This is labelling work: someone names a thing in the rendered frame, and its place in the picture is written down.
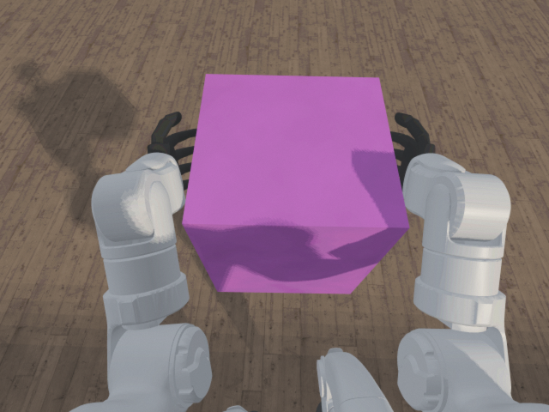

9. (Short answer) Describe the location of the right robot thigh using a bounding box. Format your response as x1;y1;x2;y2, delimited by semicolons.
317;352;394;412

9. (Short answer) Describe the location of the robot left forearm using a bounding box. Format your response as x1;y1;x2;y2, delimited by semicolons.
91;153;190;393

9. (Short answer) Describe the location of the robot right forearm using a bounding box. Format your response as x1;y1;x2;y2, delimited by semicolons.
402;153;511;392

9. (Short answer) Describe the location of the left robot upper arm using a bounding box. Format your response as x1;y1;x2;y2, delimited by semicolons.
70;323;212;412

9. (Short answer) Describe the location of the robot right shin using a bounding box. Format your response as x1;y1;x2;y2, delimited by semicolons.
321;348;343;412

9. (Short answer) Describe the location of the right robot hand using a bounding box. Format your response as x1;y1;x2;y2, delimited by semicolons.
390;112;436;189

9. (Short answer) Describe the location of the carton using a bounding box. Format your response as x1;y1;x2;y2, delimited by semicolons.
182;74;410;294

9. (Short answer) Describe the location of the right robot upper arm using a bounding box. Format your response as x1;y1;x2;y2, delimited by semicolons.
397;329;549;412

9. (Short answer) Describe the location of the left robot hand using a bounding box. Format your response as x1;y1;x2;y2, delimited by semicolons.
148;112;197;190

